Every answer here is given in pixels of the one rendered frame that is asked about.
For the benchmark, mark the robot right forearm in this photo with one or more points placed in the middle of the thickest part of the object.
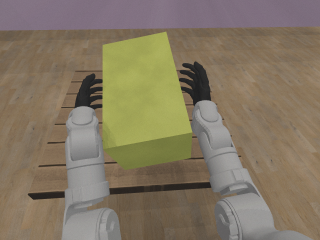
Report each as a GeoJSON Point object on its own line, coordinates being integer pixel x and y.
{"type": "Point", "coordinates": [227, 174]}

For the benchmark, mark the robot left forearm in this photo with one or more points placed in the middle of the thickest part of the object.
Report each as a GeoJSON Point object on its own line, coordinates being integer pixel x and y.
{"type": "Point", "coordinates": [84, 157]}

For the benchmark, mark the right robot hand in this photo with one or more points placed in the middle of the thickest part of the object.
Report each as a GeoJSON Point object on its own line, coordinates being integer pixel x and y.
{"type": "Point", "coordinates": [200, 85]}

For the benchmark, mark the table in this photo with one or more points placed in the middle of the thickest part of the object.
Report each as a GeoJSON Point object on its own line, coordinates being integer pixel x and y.
{"type": "Point", "coordinates": [51, 178]}

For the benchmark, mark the carton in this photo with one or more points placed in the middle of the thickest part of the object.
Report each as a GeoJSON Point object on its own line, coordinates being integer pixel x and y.
{"type": "Point", "coordinates": [144, 116]}

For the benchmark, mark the right robot upper arm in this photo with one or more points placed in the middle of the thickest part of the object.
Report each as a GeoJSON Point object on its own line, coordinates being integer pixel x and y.
{"type": "Point", "coordinates": [247, 217]}

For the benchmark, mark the left robot upper arm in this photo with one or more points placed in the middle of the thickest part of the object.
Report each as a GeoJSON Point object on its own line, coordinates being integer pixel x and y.
{"type": "Point", "coordinates": [95, 224]}

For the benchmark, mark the left robot hand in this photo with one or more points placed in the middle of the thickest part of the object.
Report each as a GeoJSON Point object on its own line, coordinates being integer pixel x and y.
{"type": "Point", "coordinates": [83, 97]}

